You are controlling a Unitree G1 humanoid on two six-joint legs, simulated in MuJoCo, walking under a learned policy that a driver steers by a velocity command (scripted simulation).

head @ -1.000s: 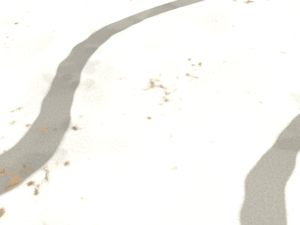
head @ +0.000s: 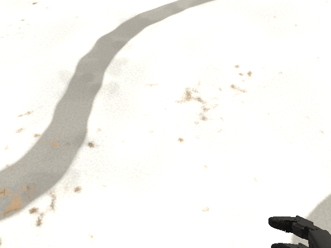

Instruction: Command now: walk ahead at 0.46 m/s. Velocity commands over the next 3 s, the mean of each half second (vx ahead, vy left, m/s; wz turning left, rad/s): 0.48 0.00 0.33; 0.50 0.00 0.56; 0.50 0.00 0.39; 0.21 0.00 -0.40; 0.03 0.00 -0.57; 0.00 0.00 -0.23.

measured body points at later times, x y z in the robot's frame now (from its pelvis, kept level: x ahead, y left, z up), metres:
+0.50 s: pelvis +0.27 -0.02 +0.01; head +0.29 -0.02 +0.46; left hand +0.45 +0.26 -0.06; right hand +0.31 -0.30 -0.12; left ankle +0.19 +0.10 -0.73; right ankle +0.43 -0.13 -0.71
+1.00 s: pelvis +0.50 +0.03 +0.01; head +0.53 +0.05 +0.45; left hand +0.35 +0.28 -0.12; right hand +0.81 -0.05 -0.07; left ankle +0.58 +0.22 -0.69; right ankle +0.43 -0.13 -0.73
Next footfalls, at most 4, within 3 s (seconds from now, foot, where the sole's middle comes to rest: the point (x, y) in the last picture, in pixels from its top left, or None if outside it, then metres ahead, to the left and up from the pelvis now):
0.06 left None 0.23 0.10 -0.76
0.54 right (224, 245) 0.46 -0.12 -0.76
1.08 left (139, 200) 0.62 0.23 -0.76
1.60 right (139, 130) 0.98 0.28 -0.76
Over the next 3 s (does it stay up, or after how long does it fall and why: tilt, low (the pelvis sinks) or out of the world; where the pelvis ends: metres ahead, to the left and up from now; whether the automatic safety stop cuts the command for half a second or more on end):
stays up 0.87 0.32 0.01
